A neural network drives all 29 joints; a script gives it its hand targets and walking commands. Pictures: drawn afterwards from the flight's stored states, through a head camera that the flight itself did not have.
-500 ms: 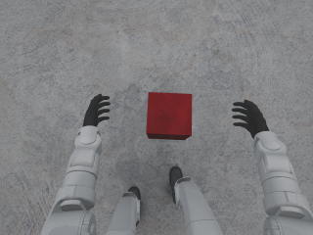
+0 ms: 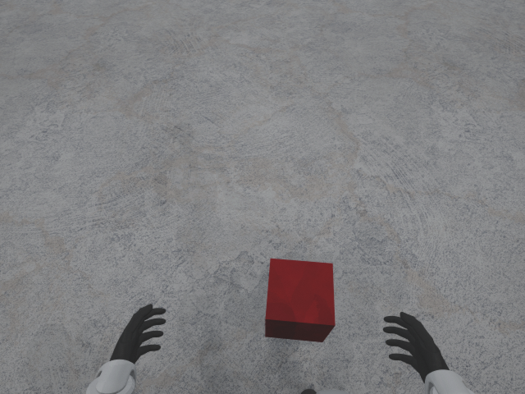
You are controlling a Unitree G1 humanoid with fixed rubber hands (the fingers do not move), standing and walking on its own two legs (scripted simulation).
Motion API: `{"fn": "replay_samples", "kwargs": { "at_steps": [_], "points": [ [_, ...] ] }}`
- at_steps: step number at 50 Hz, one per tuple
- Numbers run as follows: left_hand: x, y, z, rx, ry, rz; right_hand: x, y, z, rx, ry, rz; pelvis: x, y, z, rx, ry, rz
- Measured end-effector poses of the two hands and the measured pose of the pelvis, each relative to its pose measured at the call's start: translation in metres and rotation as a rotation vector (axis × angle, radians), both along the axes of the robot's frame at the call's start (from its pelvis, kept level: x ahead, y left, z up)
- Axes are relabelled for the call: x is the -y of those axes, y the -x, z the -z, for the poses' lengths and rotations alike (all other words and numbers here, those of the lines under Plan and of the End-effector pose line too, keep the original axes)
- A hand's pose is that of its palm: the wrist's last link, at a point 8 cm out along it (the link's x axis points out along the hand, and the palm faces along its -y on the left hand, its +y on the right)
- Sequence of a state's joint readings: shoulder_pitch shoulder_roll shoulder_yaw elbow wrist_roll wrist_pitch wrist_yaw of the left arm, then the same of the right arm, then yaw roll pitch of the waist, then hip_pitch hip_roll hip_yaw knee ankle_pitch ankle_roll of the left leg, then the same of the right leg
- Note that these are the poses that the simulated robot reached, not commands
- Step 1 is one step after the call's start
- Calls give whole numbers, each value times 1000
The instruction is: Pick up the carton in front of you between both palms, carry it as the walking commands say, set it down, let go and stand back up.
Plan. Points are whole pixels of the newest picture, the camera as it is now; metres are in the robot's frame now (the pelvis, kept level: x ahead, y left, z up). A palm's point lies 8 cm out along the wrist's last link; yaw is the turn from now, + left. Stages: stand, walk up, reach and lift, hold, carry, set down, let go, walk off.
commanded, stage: let go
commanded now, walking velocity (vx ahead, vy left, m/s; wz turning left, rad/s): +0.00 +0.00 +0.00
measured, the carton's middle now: (297, 301) +0.43 -0.10 -0.65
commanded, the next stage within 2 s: stand in 0.44 s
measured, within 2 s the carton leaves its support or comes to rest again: neither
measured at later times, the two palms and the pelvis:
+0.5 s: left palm (124, 359) +0.18 +0.23 -0.07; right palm (442, 359) +0.17 -0.26 -0.07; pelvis +0.02 +0.00 +0.00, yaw -1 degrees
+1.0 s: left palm (95, 390) +0.14 +0.27 -0.09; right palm (464, 370) +0.15 -0.30 -0.10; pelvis +0.03 -0.02 -0.01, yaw +2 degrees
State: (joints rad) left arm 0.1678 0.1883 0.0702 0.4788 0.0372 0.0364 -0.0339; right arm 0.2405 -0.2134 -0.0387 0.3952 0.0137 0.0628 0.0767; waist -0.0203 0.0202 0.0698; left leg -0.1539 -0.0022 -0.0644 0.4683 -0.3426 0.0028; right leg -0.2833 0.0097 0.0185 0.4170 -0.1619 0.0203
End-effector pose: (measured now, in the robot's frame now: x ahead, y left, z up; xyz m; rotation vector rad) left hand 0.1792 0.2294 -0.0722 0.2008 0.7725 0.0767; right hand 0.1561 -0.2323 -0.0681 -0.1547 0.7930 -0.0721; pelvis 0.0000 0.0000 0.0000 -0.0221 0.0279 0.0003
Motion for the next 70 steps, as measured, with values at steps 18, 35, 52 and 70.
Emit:
{"fn": "replay_samples", "kwargs": {
  "at_steps": [18, 35, 52, 70],
  "points": [
    [-5, -1, -3, -14, 17, -8, 2, -20, -4, -20, 45, 23, -5, -18, 1, 65, 9, 7],
    [-50, 34, 10, -157, -193, -68, 59, 4, 27, -103, 176, 17, 9, -19, 9, 10, -11, -11],
    [-44, 44, 20, -211, -179, -121, 72, 5, 35, -161, 203, -8, 19, -25, 7, 27, -16, -28],
    [-49, 65, 21, -251, -176, -140, 83, 35, 36, -216, 223, 4, 22, -12, 3, 51, -20, -25]
  ]
}}
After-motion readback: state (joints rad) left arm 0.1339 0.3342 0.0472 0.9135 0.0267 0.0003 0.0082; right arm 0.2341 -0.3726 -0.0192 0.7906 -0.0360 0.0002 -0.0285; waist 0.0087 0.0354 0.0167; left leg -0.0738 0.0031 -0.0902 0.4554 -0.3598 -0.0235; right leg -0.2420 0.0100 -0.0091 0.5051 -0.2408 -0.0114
